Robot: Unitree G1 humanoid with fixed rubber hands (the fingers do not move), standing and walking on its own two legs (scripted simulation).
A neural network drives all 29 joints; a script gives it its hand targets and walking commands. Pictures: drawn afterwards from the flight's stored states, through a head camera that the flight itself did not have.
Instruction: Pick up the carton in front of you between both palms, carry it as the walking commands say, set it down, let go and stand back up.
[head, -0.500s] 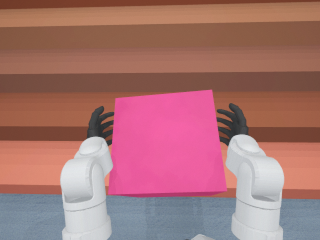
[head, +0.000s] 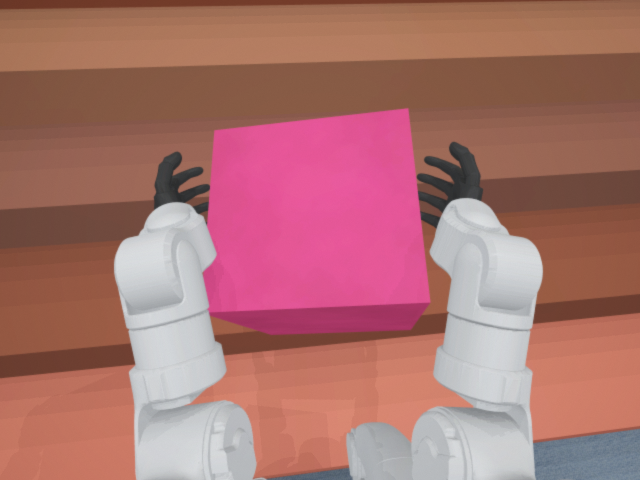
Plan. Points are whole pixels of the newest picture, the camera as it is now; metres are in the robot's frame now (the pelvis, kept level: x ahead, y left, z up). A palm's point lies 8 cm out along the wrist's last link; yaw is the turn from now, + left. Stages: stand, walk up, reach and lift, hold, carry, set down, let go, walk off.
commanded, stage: carry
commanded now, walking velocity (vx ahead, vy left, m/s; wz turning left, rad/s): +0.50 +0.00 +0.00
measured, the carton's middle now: (326, 244) +0.38 -0.03 +0.04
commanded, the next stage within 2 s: none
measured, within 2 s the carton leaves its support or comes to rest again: neither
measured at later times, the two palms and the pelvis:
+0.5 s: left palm out of the picture +0.64 +0.14 +0.29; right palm out of the picture +0.66 -0.15 +0.26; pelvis +0.29 -0.06 +0.15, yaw +2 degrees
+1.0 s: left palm out of the picture +0.87 +0.12 +0.30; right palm out of the picture +0.82 -0.17 +0.33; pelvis +0.48 +0.02 +0.17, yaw +0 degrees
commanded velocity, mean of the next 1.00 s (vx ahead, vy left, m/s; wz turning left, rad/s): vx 0.07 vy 0.00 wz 0.00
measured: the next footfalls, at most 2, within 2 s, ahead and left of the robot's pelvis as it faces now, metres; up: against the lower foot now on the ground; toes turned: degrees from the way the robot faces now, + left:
right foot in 0.26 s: +0.36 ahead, -0.11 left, +0.16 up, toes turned -5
left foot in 0.56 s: +0.36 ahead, +0.06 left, +0.34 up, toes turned +1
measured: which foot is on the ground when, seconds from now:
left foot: down 0.00-0.26, up 0.28-0.54, down 0.56-0.72, up 0.74-0.80, down 0.82-1.00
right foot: up 0.00-0.24, down 0.26-0.82, up 0.84-1.00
